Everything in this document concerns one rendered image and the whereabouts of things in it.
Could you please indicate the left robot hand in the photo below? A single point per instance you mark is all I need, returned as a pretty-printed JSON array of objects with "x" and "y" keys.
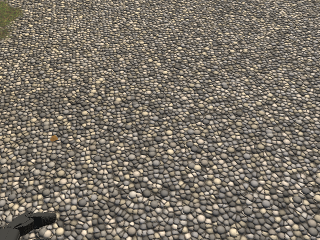
[{"x": 26, "y": 222}]

